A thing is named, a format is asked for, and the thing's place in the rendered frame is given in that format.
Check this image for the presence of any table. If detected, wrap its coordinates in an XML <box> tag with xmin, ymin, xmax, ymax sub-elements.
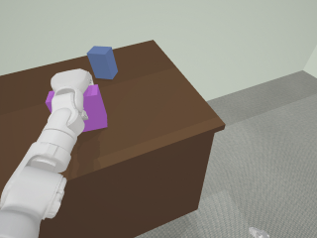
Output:
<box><xmin>0</xmin><ymin>40</ymin><xmax>226</xmax><ymax>238</ymax></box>

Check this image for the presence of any left robot hand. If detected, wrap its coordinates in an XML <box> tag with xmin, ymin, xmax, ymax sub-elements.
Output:
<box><xmin>51</xmin><ymin>68</ymin><xmax>94</xmax><ymax>121</ymax></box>

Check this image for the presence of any left robot forearm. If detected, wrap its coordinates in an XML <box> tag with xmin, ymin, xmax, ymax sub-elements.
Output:
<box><xmin>0</xmin><ymin>85</ymin><xmax>85</xmax><ymax>209</ymax></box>

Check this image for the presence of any sponge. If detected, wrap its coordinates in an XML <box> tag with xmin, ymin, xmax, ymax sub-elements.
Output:
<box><xmin>45</xmin><ymin>84</ymin><xmax>108</xmax><ymax>132</ymax></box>

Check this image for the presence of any right robot hand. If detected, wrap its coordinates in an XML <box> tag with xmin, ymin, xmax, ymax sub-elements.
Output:
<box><xmin>249</xmin><ymin>226</ymin><xmax>269</xmax><ymax>238</ymax></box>

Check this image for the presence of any left robot upper arm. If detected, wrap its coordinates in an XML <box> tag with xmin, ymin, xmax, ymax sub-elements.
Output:
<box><xmin>0</xmin><ymin>165</ymin><xmax>67</xmax><ymax>238</ymax></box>

